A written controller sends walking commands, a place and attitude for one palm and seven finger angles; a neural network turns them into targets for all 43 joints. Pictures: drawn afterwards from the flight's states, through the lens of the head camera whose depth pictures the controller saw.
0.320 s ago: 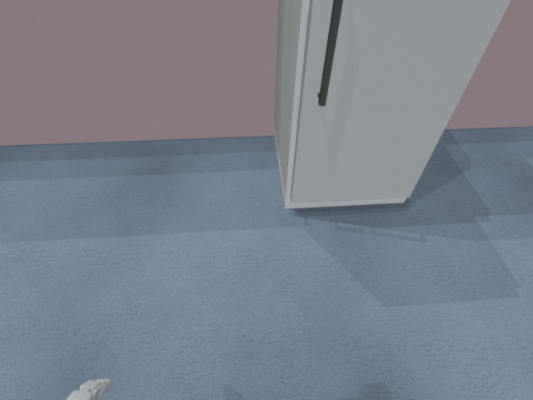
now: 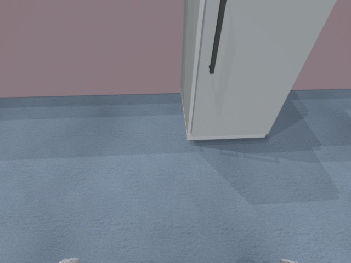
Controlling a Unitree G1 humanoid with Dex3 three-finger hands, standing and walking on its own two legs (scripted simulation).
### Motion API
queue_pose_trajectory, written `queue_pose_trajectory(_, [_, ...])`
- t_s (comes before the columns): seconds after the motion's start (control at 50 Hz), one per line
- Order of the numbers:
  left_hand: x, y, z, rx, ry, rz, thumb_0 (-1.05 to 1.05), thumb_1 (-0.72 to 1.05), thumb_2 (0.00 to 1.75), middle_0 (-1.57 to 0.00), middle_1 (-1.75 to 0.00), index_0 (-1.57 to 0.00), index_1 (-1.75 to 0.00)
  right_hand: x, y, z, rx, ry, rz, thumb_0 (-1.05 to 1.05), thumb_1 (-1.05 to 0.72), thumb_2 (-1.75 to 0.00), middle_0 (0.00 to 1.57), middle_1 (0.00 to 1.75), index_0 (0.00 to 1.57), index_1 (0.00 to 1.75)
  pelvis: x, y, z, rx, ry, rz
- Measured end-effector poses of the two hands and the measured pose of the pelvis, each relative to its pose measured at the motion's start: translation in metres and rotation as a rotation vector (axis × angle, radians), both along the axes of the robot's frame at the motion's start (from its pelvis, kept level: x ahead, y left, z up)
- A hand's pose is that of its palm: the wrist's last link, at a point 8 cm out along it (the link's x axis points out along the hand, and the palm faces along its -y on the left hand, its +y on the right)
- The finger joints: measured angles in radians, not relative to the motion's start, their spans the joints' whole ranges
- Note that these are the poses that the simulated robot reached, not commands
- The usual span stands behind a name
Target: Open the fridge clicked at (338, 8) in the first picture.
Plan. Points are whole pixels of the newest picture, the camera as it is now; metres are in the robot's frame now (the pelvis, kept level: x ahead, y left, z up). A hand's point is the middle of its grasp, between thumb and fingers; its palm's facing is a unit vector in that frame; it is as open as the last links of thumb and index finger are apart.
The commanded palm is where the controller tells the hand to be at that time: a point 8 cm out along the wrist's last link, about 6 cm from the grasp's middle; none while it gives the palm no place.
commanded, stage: stand and wait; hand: left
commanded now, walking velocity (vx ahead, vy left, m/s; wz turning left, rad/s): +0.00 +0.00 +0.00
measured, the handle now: (218, 25) +1.04 -0.13 +0.11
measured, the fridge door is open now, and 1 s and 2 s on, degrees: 0 0 0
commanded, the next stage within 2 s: look at it before walking up in 0.60 s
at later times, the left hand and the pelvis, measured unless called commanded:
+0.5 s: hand out of the picture +0.06 +0.24 -0.15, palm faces -0.03 -0.94 -0.34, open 7.4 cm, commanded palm none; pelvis -0.02 -0.01 +0.00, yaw +0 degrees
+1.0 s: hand out of the picture +0.06 +0.23 -0.15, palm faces -0.04 -0.94 -0.33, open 7.4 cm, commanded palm none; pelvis -0.02 -0.01 +0.01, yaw +0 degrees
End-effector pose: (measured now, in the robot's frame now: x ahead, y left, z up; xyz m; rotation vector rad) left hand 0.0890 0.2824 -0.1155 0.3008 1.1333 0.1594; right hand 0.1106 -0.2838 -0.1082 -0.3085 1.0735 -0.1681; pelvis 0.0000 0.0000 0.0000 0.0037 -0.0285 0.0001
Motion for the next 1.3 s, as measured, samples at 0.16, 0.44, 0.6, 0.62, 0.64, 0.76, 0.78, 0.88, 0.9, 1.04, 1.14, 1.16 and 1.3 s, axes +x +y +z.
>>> queue_pose_trajectory(0.16, [-0.024,0.004,-0.001,0.016,0.054,0.022,0.01,0.90,0.90,-0.20,-0.30,-0.20,-0.30,-0.028,-0.011,-0.004,-0.010,0.067,-0.029,0.01,-0.91,-0.90,0.20,0.30,0.20,0.30,-0.006,-0.004,0.002,0.000,-0.008,0.000])
queue_pose_trajectory(0.44, [-0.039,0.002,0.003,0.028,0.072,0.022,0.01,0.90,0.90,-0.20,-0.30,-0.20,-0.30,-0.065,-0.019,-0.009,-0.002,0.133,-0.060,0.01,-0.91,-0.90,0.20,0.30,0.20,0.30,-0.018,-0.009,0.004,0.001,-0.014,-0.003])
queue_pose_trajectory(0.6, [-0.038,-0.003,0.003,0.021,0.070,0.013,0.01,0.90,0.90,-0.20,-0.30,-0.20,-0.30,-0.073,-0.021,-0.010,0.004,0.146,-0.066,0.01,-0.91,-0.90,0.20,0.30,0.20,0.30,-0.021,-0.011,0.005,0.001,-0.009,-0.004])
queue_pose_trajectory(0.62, [-0.038,-0.004,0.003,0.020,0.070,0.012,0.01,0.90,0.90,-0.20,-0.30,-0.20,-0.30,-0.074,-0.021,-0.010,0.004,0.147,-0.067,0.01,-0.91,-0.90,0.20,0.30,0.20,0.30,-0.021,-0.011,0.005,0.001,-0.009,-0.004])
queue_pose_trajectory(0.64, [-0.038,-0.005,0.003,0.020,0.070,0.012,0.01,0.90,0.90,-0.20,-0.30,-0.20,-0.30,-0.074,-0.021,-0.010,0.004,0.148,-0.067,0.01,-0.91,-0.90,0.20,0.30,0.20,0.30,-0.021,-0.012,0.005,0.001,-0.008,-0.005])
queue_pose_trajectory(0.76, [-0.037,-0.007,0.002,0.016,0.073,0.010,0.01,0.90,0.90,-0.20,-0.30,-0.20,-0.30,-0.074,-0.022,-0.010,0.002,0.149,-0.069,0.01,-0.91,-0.90,0.20,0.30,0.20,0.30,-0.020,-0.013,0.005,0.000,-0.006,-0.006])
queue_pose_trajectory(0.78, [-0.037,-0.007,0.002,0.015,0.073,0.010,0.01,0.90,0.90,-0.20,-0.30,-0.20,-0.30,-0.073,-0.022,-0.009,0.002,0.149,-0.069,0.01,-0.91,-0.90,0.20,0.30,0.20,0.30,-0.020,-0.013,0.005,0.000,-0.006,-0.006])
queue_pose_trajectory(0.88, [-0.036,-0.007,0.001,0.015,0.073,0.010,0.01,0.90,0.90,-0.20,-0.30,-0.20,-0.30,-0.070,-0.023,-0.008,-0.001,0.143,-0.069,0.01,-0.91,-0.90,0.20,0.30,0.20,0.30,-0.019,-0.013,0.005,0.000,-0.005,-0.007])
queue_pose_trajectory(0.9, [-0.035,-0.007,0.001,0.015,0.073,0.010,0.01,0.90,0.90,-0.20,-0.30,-0.20,-0.30,-0.069,-0.023,-0.008,-0.001,0.142,-0.068,0.01,-0.91,-0.90,0.20,0.30,0.20,0.30,-0.018,-0.013,0.005,0.000,-0.005,-0.007])
queue_pose_trajectory(1.04, [-0.033,-0.006,0.002,0.018,0.074,0.011,0.01,0.90,0.90,-0.20,-0.30,-0.20,-0.30,-0.062,-0.023,-0.007,-0.003,0.133,-0.064,0.01,-0.91,-0.90,0.20,0.30,0.20,0.30,-0.016,-0.013,0.006,-0.001,-0.004,-0.008])
queue_pose_trajectory(1.14, [-0.031,-0.004,0.003,0.020,0.073,0.012,0.01,0.90,0.90,-0.20,-0.30,-0.20,-0.30,-0.057,-0.023,-0.006,-0.003,0.128,-0.060,0.01,-0.91,-0.90,0.20,0.30,0.20,0.30,-0.014,-0.013,0.006,-0.001,-0.004,-0.008])
queue_pose_trajectory(1.16, [-0.031,-0.004,0.003,0.021,0.073,0.012,0.01,0.90,0.90,-0.20,-0.30,-0.20,-0.30,-0.057,-0.022,-0.006,-0.003,0.127,-0.060,0.01,-0.91,-0.90,0.20,0.30,0.20,0.30,-0.014,-0.013,0.006,-0.001,-0.004,-0.008])
queue_pose_trajectory(1.3, [-0.030,-0.003,0.003,0.023,0.079,0.013,0.01,0.90,0.90,-0.20,-0.30,-0.20,-0.30,-0.053,-0.021,-0.007,-0.002,0.131,-0.054,0.01,-0.91,-0.90,0.20,0.30,0.20,0.30,-0.012,-0.012,0.006,-0.001,0.000,-0.007])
